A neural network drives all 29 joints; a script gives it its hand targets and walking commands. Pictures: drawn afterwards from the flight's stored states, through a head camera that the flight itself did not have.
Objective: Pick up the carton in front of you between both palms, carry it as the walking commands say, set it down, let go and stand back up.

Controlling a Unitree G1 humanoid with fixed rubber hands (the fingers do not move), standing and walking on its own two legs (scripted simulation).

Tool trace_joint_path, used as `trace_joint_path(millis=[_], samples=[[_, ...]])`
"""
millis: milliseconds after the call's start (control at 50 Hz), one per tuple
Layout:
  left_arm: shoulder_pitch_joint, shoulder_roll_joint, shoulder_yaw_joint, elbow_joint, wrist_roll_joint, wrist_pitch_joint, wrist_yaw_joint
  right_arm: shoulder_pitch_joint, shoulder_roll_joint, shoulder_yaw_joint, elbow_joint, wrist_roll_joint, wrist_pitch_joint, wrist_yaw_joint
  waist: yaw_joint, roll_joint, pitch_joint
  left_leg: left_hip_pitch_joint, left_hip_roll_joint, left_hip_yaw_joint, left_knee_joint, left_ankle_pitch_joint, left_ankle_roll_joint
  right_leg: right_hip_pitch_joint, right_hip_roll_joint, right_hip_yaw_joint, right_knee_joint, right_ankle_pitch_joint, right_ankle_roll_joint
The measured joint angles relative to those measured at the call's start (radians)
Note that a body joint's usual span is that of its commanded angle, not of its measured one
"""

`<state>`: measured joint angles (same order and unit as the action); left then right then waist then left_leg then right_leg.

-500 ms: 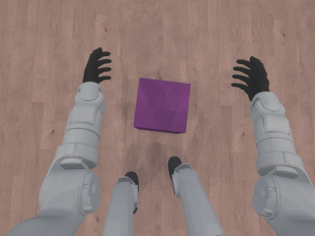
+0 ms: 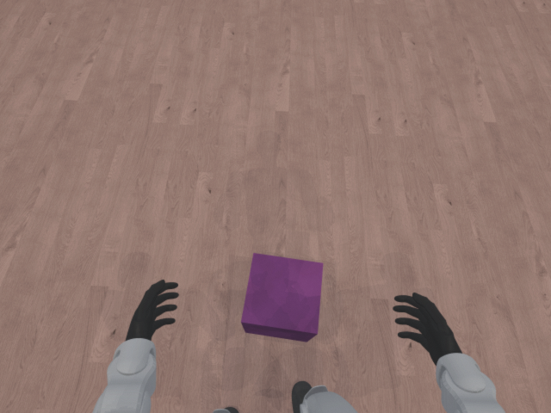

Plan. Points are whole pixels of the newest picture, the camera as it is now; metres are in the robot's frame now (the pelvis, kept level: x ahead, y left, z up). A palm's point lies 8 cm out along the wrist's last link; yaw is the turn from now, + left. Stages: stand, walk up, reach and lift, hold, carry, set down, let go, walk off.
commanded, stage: let go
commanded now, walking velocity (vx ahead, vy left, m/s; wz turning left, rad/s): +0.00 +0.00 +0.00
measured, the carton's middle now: (281, 300) +0.40 -0.05 -0.63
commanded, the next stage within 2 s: stand in 0.70 s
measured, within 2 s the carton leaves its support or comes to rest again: neither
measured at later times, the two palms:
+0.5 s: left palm (63, 404) +0.18 +0.27 -0.04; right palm (422, 365) +0.18 -0.20 -0.05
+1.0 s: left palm out of the picture +0.15 +0.26 -0.10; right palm (477, 410) +0.12 -0.27 -0.09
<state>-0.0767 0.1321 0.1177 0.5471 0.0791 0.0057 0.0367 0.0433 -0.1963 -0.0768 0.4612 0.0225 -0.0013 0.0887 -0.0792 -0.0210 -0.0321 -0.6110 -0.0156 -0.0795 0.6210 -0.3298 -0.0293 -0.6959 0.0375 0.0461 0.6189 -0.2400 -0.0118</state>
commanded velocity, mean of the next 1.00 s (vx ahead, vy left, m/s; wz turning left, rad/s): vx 0.00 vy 0.00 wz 0.00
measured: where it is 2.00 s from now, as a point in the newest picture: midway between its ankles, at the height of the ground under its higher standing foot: outside the picture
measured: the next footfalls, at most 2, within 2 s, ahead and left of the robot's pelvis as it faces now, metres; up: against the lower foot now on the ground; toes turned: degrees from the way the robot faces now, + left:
none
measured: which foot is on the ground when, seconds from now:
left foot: down 0.00-1.00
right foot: down 0.00-1.00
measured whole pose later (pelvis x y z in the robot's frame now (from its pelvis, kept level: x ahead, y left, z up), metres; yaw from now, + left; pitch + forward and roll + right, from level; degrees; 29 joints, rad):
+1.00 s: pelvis +0.05 +0.01 +0.00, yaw -5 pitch +4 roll -1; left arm 0.35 0.26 0.03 0.74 0.02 -0.06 0.00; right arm 0.34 -0.30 -0.02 0.62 -0.03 -0.03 -0.05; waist -0.01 0.04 -0.08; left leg -0.23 0.05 0.03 0.61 -0.46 -0.02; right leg -0.36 0.09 0.11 0.64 -0.35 -0.01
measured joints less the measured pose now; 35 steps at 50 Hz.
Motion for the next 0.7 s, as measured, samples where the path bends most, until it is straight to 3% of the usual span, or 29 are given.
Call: trace_joint_path(millis=[160,340,520,700], samples=[[0.194,0.046,-0.042,-0.046,-0.034,-0.006,-0.039,0.169,-0.004,0.044,-0.035,0.005,0.006,-0.015,0.036,0.002,0.048,0.292,-0.001,0.009,-0.131,0.020,0.027,0.302,-0.010,0.011,-0.151,0.027,0.020],[0.299,0.076,-0.077,-0.097,-0.071,0.056,-0.081,0.184,-0.017,0.034,-0.022,-0.023,0.070,-0.015,0.078,0.040,0.082,0.487,-0.016,0.021,-0.187,0.019,0.054,0.501,-0.029,0.020,-0.214,0.027,0.041],[0.299,0.076,-0.085,-0.117,-0.076,0.108,-0.098,0.168,-0.016,0.028,-0.027,-0.042,0.121,-0.014,0.080,0.047,0.117,0.550,-0.018,0.017,-0.184,0.011,0.054,0.562,-0.033,0.012,-0.204,0.011,0.041],[0.304,0.070,-0.096,-0.078,-0.085,0.084,-0.063,0.178,-0.037,0.048,-0.074,-0.042,0.202,-0.066,0.078,0.037,0.095,0.538,0.001,0.021,-0.154,-0.007,0.035,0.538,-0.012,0.013,-0.155,-0.011,0.022]])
